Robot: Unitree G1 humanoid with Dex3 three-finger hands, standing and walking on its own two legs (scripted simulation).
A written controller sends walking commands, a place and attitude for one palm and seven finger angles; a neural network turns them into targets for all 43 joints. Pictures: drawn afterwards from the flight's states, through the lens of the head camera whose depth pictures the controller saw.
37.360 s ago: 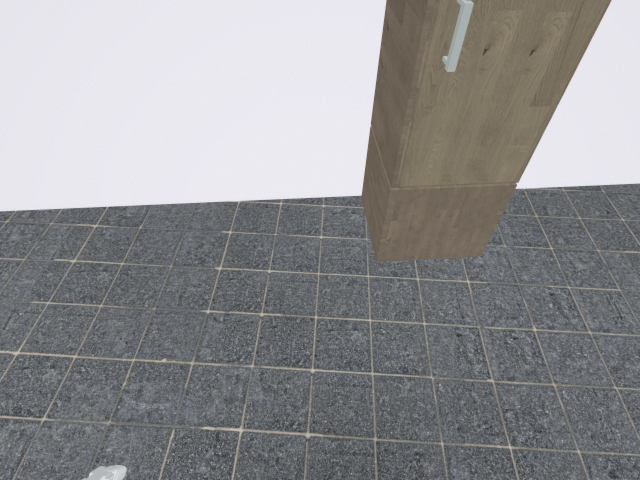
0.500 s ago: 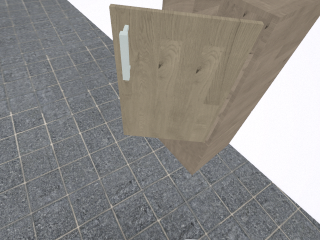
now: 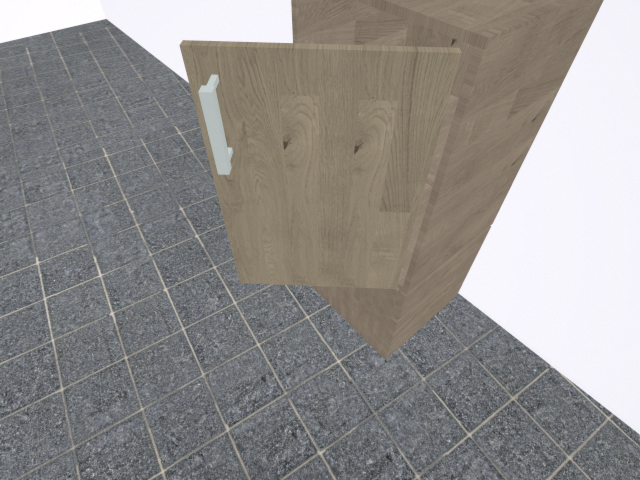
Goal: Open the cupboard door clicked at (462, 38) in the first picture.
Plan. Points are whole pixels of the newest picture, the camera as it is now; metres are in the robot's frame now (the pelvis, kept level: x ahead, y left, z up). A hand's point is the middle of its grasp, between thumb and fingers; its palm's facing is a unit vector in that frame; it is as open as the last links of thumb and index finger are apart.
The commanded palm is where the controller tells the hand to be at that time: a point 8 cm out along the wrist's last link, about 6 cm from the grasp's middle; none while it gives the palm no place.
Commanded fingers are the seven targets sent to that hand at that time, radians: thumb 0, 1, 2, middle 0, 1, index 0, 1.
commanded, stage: come to a stop and stand still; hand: left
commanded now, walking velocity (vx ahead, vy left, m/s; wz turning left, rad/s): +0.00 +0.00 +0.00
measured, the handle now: (219, 126) +0.60 +0.19 +0.13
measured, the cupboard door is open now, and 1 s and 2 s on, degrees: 47 47 47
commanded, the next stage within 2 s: look again from close up in 0.64 s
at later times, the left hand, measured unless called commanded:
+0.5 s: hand out of the picture +0.00 +0.13 -0.18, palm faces +0.05 -0.98 -0.17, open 7.4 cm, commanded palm none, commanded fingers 0.00 0.90 0.90 -0.20 -0.30 -0.20 -0.30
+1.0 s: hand out of the picture +0.05 +0.22 -0.18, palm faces +0.04 -0.96 -0.29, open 7.4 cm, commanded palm none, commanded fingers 0.00 0.90 0.90 -0.20 -0.30 -0.20 -0.30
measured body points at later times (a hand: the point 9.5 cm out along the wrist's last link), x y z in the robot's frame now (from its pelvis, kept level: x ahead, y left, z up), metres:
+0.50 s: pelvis +0.02 -0.03 +0.00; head +0.03 -0.03 +0.45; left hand +0.00 +0.19 -0.16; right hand +0.01 -0.24 -0.16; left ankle +0.02 +0.12 -0.74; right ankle -0.06 -0.12 -0.74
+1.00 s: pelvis +0.01 +0.00 -0.01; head +0.02 +0.01 +0.44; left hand +0.05 +0.27 -0.15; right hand +0.10 -0.25 -0.15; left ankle +0.02 +0.12 -0.74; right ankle -0.06 -0.12 -0.74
